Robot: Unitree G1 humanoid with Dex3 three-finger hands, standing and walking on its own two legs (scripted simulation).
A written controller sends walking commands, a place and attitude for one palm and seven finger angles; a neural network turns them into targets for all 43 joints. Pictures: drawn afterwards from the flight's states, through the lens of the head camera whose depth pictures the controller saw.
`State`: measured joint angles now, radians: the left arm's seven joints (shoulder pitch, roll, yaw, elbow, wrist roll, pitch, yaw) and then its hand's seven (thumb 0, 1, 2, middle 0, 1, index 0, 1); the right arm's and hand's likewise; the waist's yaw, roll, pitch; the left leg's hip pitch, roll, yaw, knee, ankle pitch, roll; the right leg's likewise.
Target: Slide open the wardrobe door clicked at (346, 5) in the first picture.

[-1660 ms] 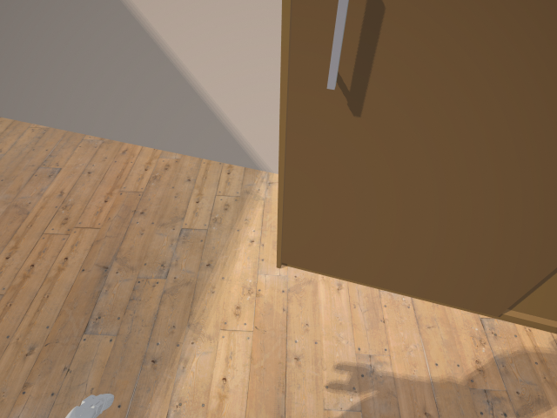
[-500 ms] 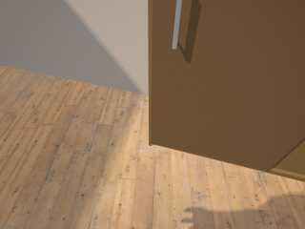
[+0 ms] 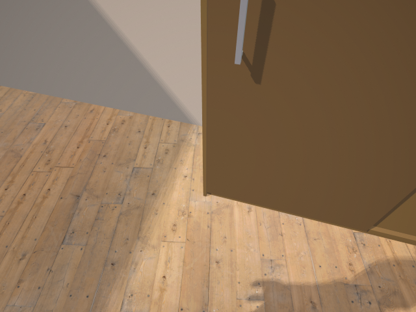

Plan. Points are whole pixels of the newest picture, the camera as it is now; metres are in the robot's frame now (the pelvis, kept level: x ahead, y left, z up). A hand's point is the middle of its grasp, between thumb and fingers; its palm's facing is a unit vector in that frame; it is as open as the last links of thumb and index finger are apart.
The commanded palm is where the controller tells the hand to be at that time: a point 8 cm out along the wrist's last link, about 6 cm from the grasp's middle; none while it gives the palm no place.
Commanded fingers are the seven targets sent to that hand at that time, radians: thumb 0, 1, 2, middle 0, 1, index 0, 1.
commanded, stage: turn to face it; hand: left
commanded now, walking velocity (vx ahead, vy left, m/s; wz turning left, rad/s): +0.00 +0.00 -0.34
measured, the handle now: (243, 17) +0.78 -0.04 +0.21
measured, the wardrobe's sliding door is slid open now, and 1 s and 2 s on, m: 0.00 0.00 0.00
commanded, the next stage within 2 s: take the last steps up to it in 0.50 s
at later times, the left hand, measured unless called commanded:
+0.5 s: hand out of the picture +0.07 +0.18 -0.18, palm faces -0.13 -0.97 -0.22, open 7.3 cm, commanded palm none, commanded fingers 0.00 0.90 0.90 -0.20 -0.30 -0.20 -0.30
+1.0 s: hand out of the picture +0.06 +0.16 -0.18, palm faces -0.14 -0.97 -0.19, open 7.3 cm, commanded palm none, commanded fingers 0.00 0.90 0.90 -0.20 -0.30 -0.20 -0.30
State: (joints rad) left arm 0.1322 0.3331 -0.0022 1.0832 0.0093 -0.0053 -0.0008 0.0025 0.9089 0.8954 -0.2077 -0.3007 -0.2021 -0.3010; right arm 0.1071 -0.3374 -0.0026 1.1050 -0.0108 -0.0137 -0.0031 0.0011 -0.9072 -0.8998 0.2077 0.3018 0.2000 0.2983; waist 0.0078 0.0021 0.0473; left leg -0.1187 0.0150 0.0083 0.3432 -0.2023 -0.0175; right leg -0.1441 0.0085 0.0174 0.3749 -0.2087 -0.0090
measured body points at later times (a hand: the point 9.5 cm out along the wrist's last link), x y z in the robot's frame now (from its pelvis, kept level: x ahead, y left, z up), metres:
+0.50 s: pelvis -0.02 +0.00 -0.02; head +0.01 -0.01 +0.43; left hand +0.08 +0.23 -0.16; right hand -0.02 -0.25 -0.17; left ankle -0.01 +0.13 -0.75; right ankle +0.00 -0.11 -0.75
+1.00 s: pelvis +0.03 -0.02 -0.01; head +0.03 -0.02 +0.44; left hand +0.07 +0.21 -0.16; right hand -0.02 -0.25 -0.17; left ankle +0.04 +0.10 -0.69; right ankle -0.05 -0.10 -0.75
